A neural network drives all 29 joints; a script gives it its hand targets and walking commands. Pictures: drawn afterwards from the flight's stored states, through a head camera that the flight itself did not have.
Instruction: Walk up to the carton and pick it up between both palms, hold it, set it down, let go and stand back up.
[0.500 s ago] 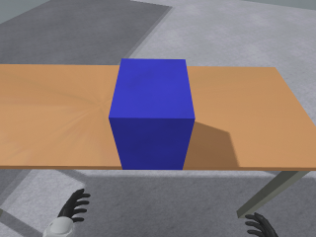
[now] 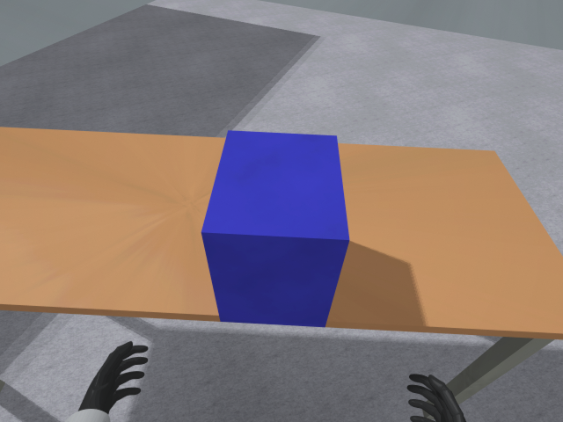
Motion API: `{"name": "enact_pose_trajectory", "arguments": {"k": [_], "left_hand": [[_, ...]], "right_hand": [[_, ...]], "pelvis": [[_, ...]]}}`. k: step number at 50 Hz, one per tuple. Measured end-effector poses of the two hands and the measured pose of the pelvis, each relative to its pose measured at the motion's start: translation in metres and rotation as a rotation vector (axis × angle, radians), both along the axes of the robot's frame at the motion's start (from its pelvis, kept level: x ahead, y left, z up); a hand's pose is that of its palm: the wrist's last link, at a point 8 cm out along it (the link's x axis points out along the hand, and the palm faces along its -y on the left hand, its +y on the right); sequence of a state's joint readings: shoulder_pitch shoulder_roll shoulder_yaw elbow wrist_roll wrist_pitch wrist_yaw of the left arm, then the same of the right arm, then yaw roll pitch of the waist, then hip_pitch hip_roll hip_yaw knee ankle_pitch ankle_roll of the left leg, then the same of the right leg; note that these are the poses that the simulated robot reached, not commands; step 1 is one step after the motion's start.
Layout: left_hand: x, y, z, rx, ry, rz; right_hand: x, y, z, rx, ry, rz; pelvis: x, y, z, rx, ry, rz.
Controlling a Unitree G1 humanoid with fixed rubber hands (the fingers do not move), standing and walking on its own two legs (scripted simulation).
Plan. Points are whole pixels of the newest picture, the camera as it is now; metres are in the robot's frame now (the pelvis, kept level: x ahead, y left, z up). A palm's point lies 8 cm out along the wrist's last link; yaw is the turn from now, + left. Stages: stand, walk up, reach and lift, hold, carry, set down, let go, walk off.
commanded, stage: reach and lift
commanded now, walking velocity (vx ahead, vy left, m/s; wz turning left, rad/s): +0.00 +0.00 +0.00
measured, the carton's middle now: (277, 230) +0.41 +0.03 +0.05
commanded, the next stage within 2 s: none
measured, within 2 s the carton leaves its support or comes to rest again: neither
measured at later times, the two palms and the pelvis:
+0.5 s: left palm (103, 381) +0.18 +0.24 +0.01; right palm (441, 389) +0.19 -0.19 +0.01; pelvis +0.01 +0.01 +0.00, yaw +1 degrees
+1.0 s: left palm (107, 318) +0.23 +0.23 +0.07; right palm (434, 322) +0.26 -0.18 +0.06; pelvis +0.01 +0.00 +0.00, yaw +2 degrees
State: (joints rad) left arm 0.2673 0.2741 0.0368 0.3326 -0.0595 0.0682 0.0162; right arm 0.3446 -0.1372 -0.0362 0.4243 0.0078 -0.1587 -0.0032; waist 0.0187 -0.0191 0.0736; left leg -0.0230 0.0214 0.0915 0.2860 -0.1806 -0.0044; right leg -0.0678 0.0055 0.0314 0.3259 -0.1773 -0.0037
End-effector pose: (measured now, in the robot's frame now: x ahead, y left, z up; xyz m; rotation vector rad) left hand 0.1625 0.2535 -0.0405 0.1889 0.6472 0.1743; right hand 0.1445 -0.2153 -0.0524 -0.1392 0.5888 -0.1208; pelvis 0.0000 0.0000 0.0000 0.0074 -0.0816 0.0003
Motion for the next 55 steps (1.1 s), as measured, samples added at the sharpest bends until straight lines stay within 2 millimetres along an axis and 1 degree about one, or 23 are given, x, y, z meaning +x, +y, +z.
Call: {"name": "enact_pose_trajectory", "arguments": {"k": [8,16,24,31,36,43,55], "left_hand": [[0.006,-0.005,0.012,-0.035,-0.1,0.008],[0.01,-0.011,0.028,-0.065,-0.189,0.017],[0.014,-0.015,0.047,-0.089,-0.27,0.023],[0.016,-0.02,0.066,-0.107,-0.335,0.019],[0.021,-0.022,0.077,-0.117,-0.373,0.016],[0.04,-0.022,0.088,-0.135,-0.377,0.017],[0.088,-0.02,0.125,-0.132,-0.416,0.003]], "right_hand": [[0.016,0.006,0.018,0.017,-0.081,0.004],[0.033,0.017,0.037,0.058,-0.165,0.015],[0.046,0.026,0.057,0.099,-0.241,0.024],[0.054,0.032,0.075,0.139,-0.306,0.014],[0.063,0.037,0.085,0.157,-0.34,0.023],[0.083,0.038,0.096,0.162,-0.347,0.031],[0.129,0.038,0.124,0.175,-0.394,0.037]], "pelvis": [[0.007,0.006,0.001,-0.006,0.006,0.002],[0.011,0.008,0.001,-0.011,0.007,0.007],[0.012,0.006,0.001,-0.013,0.009,0.014],[0.011,0.003,0.001,-0.013,0.012,0.023],[0.008,0.001,0.001,-0.011,0.013,0.027],[0.006,-0.003,0.001,-0.008,0.024,0.029],[0.01,-0.004,0.001,-0.01,0.033,0.028]]}}
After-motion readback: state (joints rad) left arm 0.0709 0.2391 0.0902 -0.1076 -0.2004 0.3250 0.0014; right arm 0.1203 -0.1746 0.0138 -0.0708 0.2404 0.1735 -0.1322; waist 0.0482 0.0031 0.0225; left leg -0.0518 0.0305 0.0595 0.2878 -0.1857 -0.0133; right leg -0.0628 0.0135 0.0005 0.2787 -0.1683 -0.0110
